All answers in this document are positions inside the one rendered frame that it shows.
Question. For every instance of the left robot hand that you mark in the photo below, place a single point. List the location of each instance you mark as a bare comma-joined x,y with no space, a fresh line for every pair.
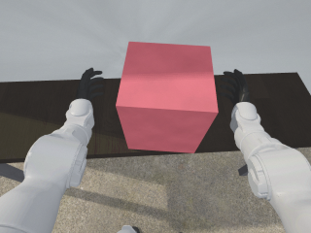
85,87

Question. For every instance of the left robot shin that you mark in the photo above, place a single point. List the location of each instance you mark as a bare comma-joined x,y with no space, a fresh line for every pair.
127,227

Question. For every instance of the robot left upper arm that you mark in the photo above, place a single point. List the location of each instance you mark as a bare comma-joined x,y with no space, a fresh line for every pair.
54,165

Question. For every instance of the table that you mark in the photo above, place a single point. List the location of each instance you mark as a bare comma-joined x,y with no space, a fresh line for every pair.
31,109

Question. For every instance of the right robot hand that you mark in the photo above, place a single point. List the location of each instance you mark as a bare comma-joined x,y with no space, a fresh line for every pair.
240,91

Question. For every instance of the robot left forearm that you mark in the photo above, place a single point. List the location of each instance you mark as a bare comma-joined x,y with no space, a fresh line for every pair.
77,127

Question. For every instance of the robot right upper arm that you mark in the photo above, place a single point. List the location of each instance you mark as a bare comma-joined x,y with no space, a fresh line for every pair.
283,178

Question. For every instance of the carton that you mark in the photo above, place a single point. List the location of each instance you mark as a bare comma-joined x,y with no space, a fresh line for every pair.
167,98

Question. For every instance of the robot right forearm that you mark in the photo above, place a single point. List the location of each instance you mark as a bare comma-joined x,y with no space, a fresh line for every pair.
249,135

